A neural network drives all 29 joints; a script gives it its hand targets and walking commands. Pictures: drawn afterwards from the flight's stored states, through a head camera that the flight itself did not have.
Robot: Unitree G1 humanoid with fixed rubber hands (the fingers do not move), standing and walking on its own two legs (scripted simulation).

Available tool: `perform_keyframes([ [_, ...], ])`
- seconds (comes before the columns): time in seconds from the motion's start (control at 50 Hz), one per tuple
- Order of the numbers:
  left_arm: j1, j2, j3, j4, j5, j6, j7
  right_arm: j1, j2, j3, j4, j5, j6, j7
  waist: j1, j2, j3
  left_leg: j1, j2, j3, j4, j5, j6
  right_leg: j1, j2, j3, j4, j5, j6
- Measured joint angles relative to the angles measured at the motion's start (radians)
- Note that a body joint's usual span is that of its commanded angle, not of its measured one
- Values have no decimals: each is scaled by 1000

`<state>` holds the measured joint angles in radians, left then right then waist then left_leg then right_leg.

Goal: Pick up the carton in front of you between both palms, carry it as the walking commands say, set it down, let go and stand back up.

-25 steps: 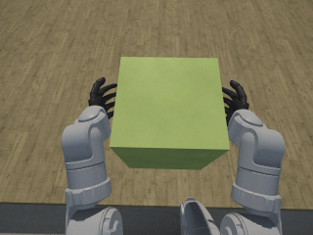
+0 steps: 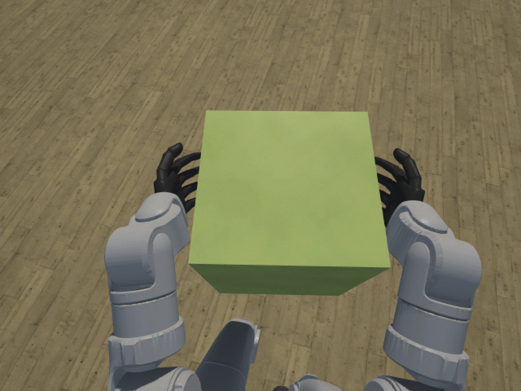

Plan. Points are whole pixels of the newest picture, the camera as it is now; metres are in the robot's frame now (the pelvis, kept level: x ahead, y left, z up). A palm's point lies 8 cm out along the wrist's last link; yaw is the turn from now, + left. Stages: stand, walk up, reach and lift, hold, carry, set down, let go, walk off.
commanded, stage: carry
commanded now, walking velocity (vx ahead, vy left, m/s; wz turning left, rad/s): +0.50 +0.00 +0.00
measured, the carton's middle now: (282, 216) +0.36 +0.05 +0.01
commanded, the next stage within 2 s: none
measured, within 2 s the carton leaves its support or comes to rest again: neither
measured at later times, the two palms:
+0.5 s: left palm out of the picture +0.73 +0.05 +0.19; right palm out of the picture +0.68 -0.25 +0.19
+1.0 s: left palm out of the picture +0.94 +0.05 +0.12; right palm out of the picture +0.93 -0.24 +0.11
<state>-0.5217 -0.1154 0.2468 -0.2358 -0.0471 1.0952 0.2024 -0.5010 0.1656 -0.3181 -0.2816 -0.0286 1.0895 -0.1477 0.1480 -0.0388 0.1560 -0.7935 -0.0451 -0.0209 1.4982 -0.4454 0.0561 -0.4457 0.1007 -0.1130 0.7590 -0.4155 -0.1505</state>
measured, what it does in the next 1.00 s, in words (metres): climbs: left foot, then right foot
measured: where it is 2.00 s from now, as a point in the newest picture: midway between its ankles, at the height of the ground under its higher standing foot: (337, 131)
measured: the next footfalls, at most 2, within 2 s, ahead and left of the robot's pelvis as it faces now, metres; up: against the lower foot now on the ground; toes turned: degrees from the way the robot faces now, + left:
left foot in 0.20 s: +0.34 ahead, +0.04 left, +0.00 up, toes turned +1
right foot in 0.58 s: +0.54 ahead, -0.19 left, +0.00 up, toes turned -9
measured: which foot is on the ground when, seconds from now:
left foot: up 0.00-0.18, down 0.20-0.60, up 0.62-0.98, down 1.00-1.00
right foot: down 0.00-0.20, up 0.22-0.56, down 0.58-1.00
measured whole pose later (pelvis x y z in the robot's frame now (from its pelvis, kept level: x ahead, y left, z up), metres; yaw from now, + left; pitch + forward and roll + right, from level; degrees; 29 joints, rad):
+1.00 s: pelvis +0.69 -0.09 +0.02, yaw -2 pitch +4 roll +1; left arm 0.01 -0.13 0.05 -0.55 0.02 1.15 0.14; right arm 0.01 0.13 -0.03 -0.57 -0.04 1.14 -0.14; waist 0.02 0.00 -0.07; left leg -0.43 0.00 0.21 0.40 -0.04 0.05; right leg -0.02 -0.06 -0.16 0.48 -0.46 0.01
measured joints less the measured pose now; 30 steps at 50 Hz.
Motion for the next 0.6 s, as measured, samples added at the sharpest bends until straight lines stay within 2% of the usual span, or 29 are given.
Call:
perform_keyframes([
  [0.06,-37,15,2,36,-16,-7,2,-12,2,5,5,-34,-11,-7,22,-3,-38,-33,18,74,-348,147,11,141,1,44,-172,45,1],
  [0.12,-84,32,1,80,-21,-7,12,-38,-8,15,17,-62,-1,-15,17,15,-90,39,-9,111,-721,371,21,246,2,71,-236,82,19],
  [0.16,-102,49,4,97,-27,8,11,-56,-19,28,31,-69,18,-23,-6,32,-128,143,-31,140,-917,511,30,292,4,63,-190,95,40],
  [0.2,-115,72,20,101,-31,40,5,-93,-29,49,61,-65,50,-28,-46,62,-168,291,-28,171,-1066,637,57,278,10,36,-1,127,77],
  [0.22,-134,87,27,112,-30,54,-3,-118,-35,57,78,-63,65,-31,-76,67,-190,333,-32,163,-1067,541,73,230,7,36,155,89,100],
  [0.26,-177,101,36,155,-22,70,-14,-152,-66,70,112,-44,89,-42,-137,53,-214,353,-57,153,-1007,339,85,95,-6,86,455,-9,132],
  [0.3,-187,83,53,178,2,104,-17,-163,-95,73,146,-4,131,-61,-192,57,-236,382,-64,145,-992,275,80,-20,-32,117,575,-11,132],
  [0.34,-182,48,82,184,39,145,-12,-168,-110,65,177,30,170,-79,-235,66,-249,426,-59,136,-1008,251,71,-104,-70,128,538,8,133],
  [0.4,-173,10,130,179,90,178,-7,-193,-114,51,230,62,191,-96,-278,67,-244,498,-38,123,-1056,219,55,-179,-126,121,327,45,141],
  [0.46,-170,-6,154,164,119,179,-13,-223,-106,33,275,67,174,-97,-289,59,-225,563,-8,113,-1098,191,27,-189,-150,100,64,142,142],
  [0.54,-135,-20,148,137,140,159,-35,-216,-77,10,292,33,134,-68,-254,49,-224,631,38,104,-1093,108,-20,-106,-137,29,-232,285,135],
  [0.58,-107,-31,130,133,148,145,-46,-181,-67,4,275,17,121,-44,-234,39,-237,627,54,99,-994,34,-43,-19,-134,-7,-346,366,113],
  [0.6,-85,-42,117,135,153,124,-48,-160,-69,4,267,16,110,-36,-216,55,-233,589,79,94,-884,28,-51,-16,-121,-23,-319,365,102],
])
